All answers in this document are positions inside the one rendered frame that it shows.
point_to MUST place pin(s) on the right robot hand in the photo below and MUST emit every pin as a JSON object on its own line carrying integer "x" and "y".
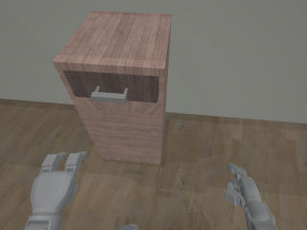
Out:
{"x": 245, "y": 189}

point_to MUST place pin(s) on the left robot forearm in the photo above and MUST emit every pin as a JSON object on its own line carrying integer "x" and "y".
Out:
{"x": 43, "y": 221}

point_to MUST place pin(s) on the left robot hand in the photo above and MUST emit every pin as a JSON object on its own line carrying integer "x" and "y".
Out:
{"x": 54, "y": 190}

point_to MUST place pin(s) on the right robot forearm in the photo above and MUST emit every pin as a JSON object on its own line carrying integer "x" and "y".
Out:
{"x": 258, "y": 216}

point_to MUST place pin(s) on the cabinet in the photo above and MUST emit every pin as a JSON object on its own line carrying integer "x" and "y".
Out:
{"x": 130, "y": 43}

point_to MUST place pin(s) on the handle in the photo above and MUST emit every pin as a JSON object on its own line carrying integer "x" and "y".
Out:
{"x": 106, "y": 97}

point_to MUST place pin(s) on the drawer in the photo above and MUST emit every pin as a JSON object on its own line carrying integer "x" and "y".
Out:
{"x": 141, "y": 88}

